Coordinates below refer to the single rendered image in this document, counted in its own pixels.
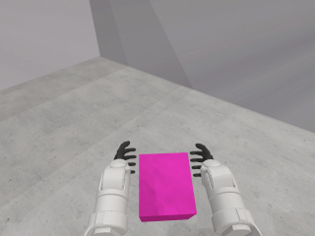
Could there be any left robot hand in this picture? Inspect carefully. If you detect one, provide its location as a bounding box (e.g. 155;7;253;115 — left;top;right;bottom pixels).
113;141;137;174

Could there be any carton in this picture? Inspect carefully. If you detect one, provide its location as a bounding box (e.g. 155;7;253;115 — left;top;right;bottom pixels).
139;152;197;222

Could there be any right robot forearm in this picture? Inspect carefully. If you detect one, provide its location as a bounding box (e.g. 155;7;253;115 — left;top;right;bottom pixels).
200;159;263;236

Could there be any right robot hand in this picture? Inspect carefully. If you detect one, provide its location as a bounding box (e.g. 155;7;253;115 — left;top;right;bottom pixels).
190;144;214;177

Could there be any left robot forearm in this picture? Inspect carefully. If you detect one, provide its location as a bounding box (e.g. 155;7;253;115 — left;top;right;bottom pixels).
84;158;131;236

